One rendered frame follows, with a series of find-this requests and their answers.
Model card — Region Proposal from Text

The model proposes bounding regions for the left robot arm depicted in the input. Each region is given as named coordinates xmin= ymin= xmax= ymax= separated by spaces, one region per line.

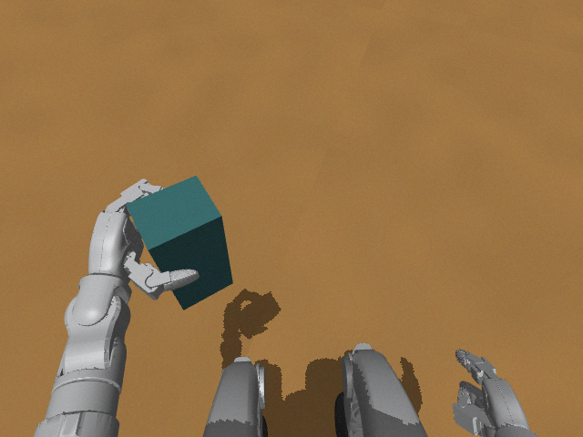
xmin=34 ymin=273 xmax=132 ymax=437

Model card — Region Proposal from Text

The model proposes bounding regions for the right robot hand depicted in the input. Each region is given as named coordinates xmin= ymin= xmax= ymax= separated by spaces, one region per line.
xmin=453 ymin=350 xmax=530 ymax=437

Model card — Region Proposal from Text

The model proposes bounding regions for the carton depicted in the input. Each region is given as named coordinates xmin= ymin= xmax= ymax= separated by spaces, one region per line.
xmin=126 ymin=176 xmax=233 ymax=310

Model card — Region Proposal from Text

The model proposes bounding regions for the left robot hand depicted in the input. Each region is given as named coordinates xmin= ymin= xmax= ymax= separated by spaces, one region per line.
xmin=88 ymin=178 xmax=199 ymax=300

